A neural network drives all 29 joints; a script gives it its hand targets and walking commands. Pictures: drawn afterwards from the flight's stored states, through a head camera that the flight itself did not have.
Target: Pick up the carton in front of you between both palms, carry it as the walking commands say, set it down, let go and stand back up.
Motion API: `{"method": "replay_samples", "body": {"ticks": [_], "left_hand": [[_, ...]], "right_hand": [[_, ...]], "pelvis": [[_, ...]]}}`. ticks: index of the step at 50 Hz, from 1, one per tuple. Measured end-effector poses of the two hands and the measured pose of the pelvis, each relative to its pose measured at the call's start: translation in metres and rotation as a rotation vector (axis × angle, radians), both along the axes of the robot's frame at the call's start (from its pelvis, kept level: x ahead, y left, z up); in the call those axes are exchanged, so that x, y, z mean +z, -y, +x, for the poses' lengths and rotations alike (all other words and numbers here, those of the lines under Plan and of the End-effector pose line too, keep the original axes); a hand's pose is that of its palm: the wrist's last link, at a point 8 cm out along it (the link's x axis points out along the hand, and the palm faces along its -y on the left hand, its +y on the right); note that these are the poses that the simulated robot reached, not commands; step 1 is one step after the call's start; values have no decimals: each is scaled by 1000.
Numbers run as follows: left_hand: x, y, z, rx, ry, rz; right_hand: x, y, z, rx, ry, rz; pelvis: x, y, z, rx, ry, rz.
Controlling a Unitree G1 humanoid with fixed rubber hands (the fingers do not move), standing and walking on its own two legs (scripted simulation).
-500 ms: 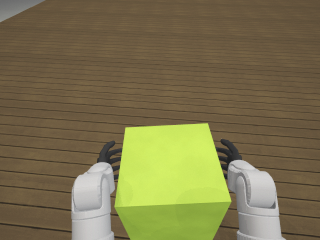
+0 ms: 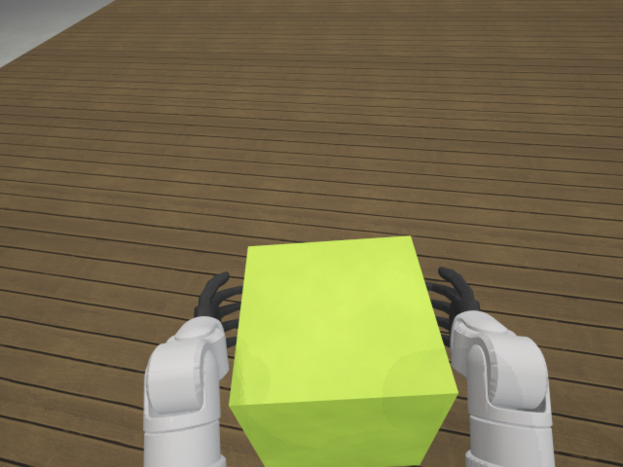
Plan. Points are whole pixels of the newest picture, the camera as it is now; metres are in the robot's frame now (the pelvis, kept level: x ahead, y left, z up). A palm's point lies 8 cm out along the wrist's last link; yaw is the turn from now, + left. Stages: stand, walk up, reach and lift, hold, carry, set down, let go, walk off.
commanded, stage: carry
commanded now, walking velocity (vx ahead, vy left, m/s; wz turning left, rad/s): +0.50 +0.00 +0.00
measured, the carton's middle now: (336, 359) +0.27 +0.00 -0.01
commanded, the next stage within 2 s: none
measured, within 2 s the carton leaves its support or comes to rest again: neither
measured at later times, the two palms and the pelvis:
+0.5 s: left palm (235, 171) +0.58 +0.16 +0.07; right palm (406, 166) +0.56 -0.14 +0.08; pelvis +0.30 +0.03 +0.00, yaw -4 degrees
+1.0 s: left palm (254, 131) +0.70 +0.14 +0.08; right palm (409, 126) +0.68 -0.16 +0.08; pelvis +0.42 +0.00 +0.00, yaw -3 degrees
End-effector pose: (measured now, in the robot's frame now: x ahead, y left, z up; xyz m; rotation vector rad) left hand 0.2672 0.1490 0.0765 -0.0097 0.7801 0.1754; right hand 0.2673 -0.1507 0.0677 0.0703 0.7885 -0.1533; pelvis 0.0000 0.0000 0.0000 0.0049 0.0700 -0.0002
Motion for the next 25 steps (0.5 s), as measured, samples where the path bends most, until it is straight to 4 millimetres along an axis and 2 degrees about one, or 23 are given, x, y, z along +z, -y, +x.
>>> {"method": "replay_samples", "body": {"ticks": [6, 13, 17, 19, 22, 25], "left_hand": [[16, 2, 68, 16, 41, -3], [32, 0, 172, -22, 128, -15], [20, -10, 238, -45, 149, -31], [8, -15, 268, -48, 124, -53], [-5, -17, 296, -49, 47, -74], [-7, -15, 318, -62, 12, -75]], "right_hand": [[17, 2, 73, 28, 42, -16], [34, 0, 166, -14, 128, -25], [27, -11, 225, -43, 149, -34], [20, -16, 252, -44, 124, -57], [11, -18, 277, -56, 47, -67], [10, -16, 295, -69, 11, -68]], "pelvis": [[14, 7, 70, -9, -12, 19], [8, -5, 170, -20, 1, 11], [-11, -21, 233, -43, 27, -4], [-16, -26, 256, -50, 26, 12], [-8, -30, 278, -65, 16, 2], [2, -31, 299, -71, 7, -10]]}}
